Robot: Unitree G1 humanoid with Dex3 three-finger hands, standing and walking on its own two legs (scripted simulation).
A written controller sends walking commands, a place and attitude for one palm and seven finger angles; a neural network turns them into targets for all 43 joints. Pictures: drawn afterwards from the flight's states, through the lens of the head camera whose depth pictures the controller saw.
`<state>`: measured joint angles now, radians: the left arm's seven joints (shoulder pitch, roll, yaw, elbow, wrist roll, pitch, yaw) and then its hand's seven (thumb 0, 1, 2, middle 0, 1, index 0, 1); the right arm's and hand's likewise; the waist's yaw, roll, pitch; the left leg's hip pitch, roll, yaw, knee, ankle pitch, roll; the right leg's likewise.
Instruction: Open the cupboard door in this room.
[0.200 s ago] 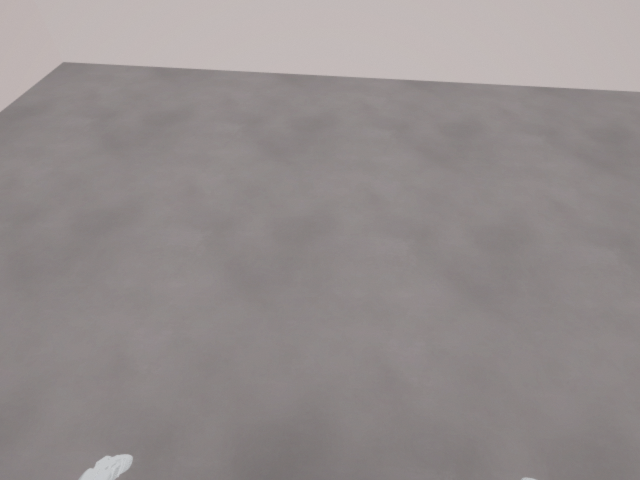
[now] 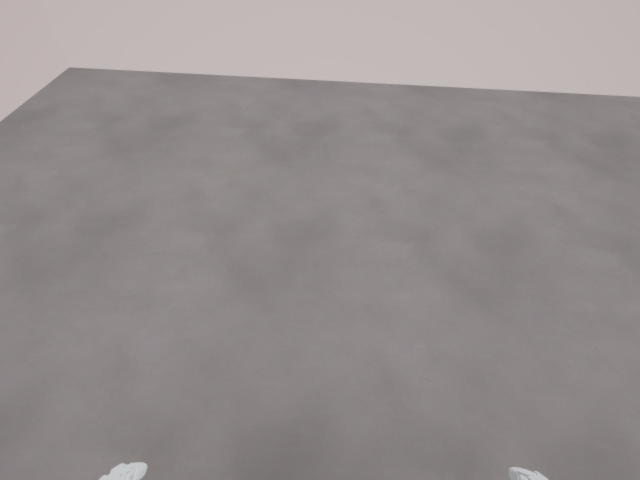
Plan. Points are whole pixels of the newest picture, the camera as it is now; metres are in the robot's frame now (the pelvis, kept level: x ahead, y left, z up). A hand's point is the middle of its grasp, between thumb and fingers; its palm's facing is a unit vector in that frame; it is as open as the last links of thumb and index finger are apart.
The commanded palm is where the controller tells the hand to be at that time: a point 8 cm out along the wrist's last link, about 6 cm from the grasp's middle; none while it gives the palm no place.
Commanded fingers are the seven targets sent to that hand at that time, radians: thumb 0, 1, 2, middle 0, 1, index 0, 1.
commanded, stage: stand and wait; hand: left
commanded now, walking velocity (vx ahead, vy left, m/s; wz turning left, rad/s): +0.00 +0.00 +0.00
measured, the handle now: out of the picture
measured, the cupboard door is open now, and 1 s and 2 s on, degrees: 0 0 0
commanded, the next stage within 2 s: turn or walk to find it in 0.70 s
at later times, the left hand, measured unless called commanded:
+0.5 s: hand out of the picture +0.06 +0.23 -0.15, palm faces -0.04 -0.94 -0.34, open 7.4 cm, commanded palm none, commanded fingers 0.00 0.90 0.90 -0.20 -0.30 -0.20 -0.30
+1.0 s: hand out of the picture +0.06 +0.21 -0.17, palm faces +0.02 -0.96 -0.28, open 7.4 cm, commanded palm none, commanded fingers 0.00 0.90 0.90 -0.20 -0.30 -0.20 -0.30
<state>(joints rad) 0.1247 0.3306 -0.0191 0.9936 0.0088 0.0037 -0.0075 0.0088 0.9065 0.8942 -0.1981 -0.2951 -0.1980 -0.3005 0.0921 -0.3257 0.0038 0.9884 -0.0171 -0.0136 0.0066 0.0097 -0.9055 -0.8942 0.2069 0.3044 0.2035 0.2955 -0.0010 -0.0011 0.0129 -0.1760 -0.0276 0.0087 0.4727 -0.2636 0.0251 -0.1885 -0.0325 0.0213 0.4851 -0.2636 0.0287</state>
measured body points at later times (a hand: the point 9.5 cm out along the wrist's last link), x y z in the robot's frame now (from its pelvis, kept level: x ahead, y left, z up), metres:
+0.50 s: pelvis -0.02 -0.02 +0.00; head -0.01 -0.02 +0.45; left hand +0.06 +0.28 -0.13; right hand +0.05 -0.32 -0.13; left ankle +0.00 +0.10 -0.74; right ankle +0.00 -0.14 -0.74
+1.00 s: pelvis -0.02 -0.01 +0.00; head +0.00 -0.01 +0.44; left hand +0.06 +0.26 -0.14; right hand +0.05 -0.29 -0.15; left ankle +0.00 +0.10 -0.74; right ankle +0.00 -0.14 -0.74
